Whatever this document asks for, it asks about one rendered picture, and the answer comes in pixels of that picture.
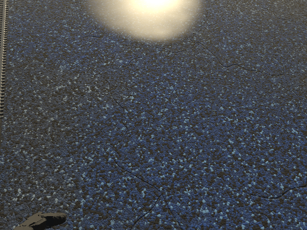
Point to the robot left hand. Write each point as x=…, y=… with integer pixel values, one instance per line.
x=40, y=221

